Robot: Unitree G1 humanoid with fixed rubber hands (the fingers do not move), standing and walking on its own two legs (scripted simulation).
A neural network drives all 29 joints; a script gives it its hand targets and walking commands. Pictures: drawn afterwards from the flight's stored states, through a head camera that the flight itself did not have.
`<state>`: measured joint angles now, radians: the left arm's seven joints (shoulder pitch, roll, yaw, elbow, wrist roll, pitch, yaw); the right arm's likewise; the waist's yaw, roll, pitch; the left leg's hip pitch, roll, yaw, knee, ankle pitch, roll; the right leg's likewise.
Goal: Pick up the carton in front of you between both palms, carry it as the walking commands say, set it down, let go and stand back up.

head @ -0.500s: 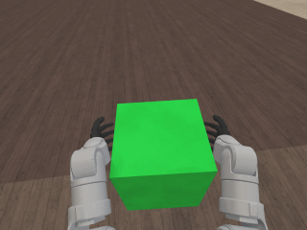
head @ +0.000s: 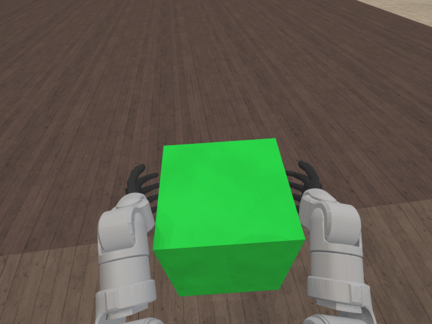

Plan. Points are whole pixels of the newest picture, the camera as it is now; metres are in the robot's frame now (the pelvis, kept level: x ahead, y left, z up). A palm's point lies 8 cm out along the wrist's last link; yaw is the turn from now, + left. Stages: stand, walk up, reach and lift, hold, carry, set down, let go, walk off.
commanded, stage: carry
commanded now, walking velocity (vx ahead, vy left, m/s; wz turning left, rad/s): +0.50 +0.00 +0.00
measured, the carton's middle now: (224, 221) +0.32 +0.00 +0.05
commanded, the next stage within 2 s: none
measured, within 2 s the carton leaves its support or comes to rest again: neither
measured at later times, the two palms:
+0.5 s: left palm (144, 146) +0.45 +0.16 +0.14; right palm (290, 138) +0.46 -0.15 +0.14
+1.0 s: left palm (154, 57) +0.77 +0.17 +0.21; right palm (263, 52) +0.77 -0.13 +0.22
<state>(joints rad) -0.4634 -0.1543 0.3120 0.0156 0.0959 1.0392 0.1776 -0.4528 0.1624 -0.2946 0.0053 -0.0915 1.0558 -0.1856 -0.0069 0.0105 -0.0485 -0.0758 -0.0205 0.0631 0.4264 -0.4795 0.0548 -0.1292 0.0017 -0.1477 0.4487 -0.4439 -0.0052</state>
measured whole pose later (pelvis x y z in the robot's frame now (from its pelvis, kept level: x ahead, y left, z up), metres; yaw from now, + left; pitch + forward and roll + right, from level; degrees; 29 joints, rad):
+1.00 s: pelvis +0.43 +0.01 +0.05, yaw +0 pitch +3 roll -2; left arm -0.57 -0.11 0.33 -0.16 0.06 1.14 0.19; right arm -0.59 0.14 -0.26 -0.13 -0.03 1.16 -0.21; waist -0.03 0.02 -0.06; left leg -0.01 0.01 0.11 0.34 -0.53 0.05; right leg -0.69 -0.04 -0.16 0.78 -0.31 -0.06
